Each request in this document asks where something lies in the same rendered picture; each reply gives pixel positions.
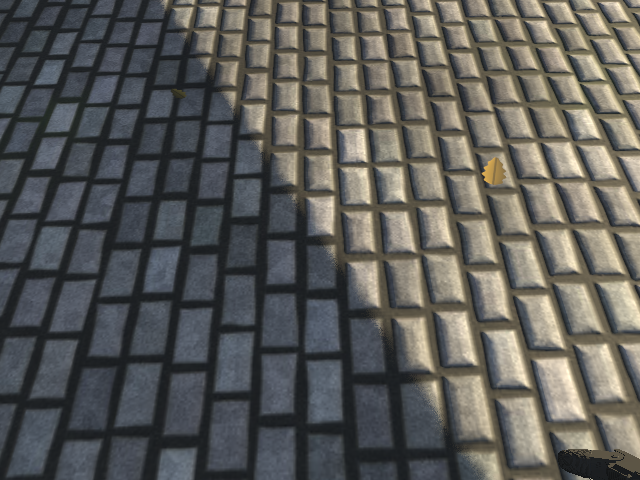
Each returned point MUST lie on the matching right robot hand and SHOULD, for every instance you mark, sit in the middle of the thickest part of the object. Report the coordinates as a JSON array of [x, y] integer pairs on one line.
[[600, 465]]

